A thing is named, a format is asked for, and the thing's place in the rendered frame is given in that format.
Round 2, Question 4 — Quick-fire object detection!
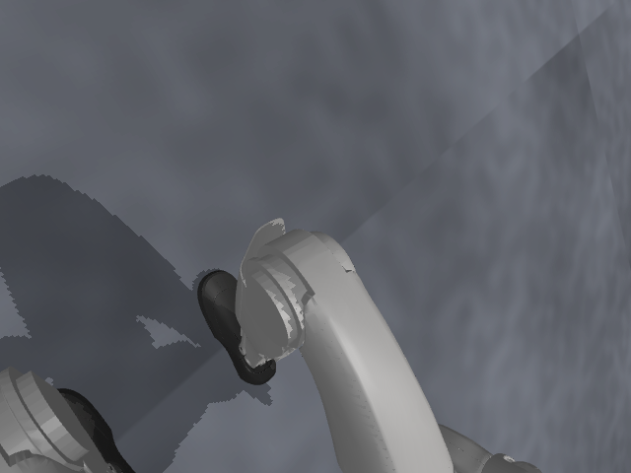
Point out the right robot foot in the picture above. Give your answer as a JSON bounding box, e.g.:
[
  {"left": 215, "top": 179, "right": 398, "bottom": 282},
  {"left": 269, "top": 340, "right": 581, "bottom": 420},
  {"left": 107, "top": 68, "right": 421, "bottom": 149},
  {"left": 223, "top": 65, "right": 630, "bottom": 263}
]
[{"left": 197, "top": 270, "right": 276, "bottom": 385}]

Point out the right robot hand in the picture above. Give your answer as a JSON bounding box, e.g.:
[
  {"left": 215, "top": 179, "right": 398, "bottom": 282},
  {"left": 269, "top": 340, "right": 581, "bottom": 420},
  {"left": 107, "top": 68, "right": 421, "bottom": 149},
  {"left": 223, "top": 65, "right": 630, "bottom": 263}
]
[{"left": 438, "top": 424, "right": 493, "bottom": 473}]

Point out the right robot arm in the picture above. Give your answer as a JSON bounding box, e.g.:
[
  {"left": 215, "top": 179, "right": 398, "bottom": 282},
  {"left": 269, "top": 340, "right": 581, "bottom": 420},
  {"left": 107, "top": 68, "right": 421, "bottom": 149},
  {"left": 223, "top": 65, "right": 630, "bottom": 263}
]
[{"left": 481, "top": 453, "right": 542, "bottom": 473}]

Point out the left robot foot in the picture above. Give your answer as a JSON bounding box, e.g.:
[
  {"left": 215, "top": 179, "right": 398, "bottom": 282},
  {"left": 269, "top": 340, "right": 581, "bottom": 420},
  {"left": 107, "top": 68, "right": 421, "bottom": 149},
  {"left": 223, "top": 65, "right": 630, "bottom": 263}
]
[{"left": 57, "top": 388, "right": 135, "bottom": 473}]

